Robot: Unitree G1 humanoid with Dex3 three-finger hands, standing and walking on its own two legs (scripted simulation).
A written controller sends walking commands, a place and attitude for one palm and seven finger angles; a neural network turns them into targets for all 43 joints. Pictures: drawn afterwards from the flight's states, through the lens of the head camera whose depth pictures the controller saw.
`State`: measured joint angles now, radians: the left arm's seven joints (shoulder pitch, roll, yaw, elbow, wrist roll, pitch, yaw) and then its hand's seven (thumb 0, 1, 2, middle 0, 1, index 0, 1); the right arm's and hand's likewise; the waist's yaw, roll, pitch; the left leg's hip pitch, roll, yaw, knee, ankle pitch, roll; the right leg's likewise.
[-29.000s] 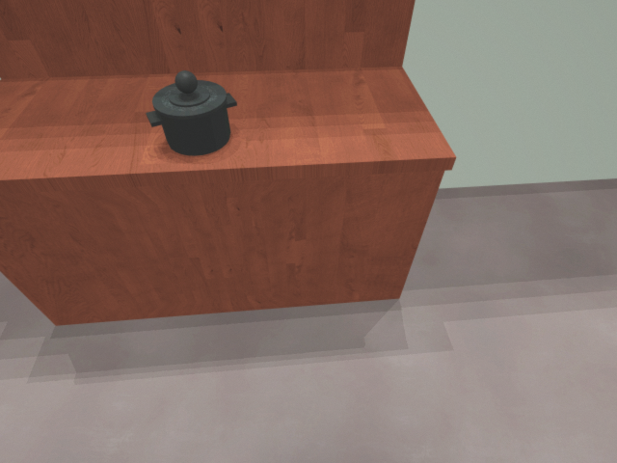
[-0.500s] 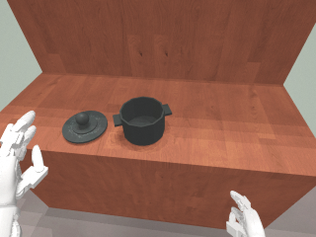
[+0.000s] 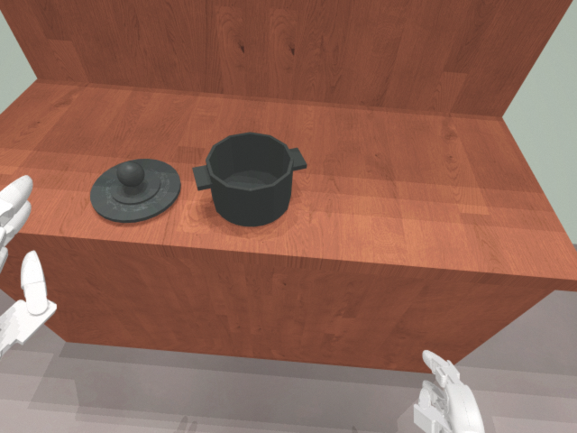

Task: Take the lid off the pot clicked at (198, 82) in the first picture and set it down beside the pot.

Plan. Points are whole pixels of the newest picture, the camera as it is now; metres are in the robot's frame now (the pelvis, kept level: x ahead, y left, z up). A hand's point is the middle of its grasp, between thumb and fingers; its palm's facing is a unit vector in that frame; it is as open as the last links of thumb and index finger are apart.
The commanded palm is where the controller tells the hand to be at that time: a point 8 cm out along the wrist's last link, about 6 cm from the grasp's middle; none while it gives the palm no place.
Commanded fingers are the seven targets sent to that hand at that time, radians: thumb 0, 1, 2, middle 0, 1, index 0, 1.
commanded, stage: step back with the hand held close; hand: left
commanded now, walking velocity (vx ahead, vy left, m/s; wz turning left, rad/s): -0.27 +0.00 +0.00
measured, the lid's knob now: (130, 173) +0.54 +0.35 -0.01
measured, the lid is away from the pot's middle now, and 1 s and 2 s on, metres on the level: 0.23 0.23 0.23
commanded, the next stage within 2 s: stop stepping back and stand still in 1.64 s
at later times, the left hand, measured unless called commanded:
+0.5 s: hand (49, 346) +0.16 +0.22 +0.17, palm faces +0.39 -0.81 -0.44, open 7.4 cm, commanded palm +0.09 +0.27 +0.19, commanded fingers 0.00 0.90 0.90 -0.20 -0.30 -0.20 -0.30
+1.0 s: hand (29, 398) +0.12 +0.21 +0.18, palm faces +0.35 -0.84 -0.41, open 7.4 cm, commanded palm +0.04 +0.27 +0.19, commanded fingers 0.00 0.90 0.90 -0.20 -0.30 -0.20 -0.30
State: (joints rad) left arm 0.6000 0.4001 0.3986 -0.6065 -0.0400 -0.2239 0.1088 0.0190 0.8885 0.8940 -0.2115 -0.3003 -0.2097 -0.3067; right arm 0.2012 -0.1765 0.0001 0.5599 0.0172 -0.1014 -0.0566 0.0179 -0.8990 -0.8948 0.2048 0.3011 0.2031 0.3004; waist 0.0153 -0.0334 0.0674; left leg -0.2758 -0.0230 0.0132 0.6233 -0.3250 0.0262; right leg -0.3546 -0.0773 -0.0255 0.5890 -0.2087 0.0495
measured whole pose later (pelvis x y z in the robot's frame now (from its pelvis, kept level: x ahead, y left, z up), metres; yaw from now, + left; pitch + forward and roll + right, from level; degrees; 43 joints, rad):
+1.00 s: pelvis -0.08 -0.01 -0.01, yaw +2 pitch +1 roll -1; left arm 0.58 0.41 0.38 -0.68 -0.02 -0.28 0.14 0.02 0.89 0.89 -0.21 -0.30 -0.21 -0.31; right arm 0.19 -0.18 -0.02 0.58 0.00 -0.12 -0.04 0.02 -0.90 -0.89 0.21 0.30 0.21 0.30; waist -0.02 -0.06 0.05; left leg -0.48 0.01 -0.02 0.71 -0.32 0.01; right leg -0.45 -0.02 -0.02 0.60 -0.16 0.02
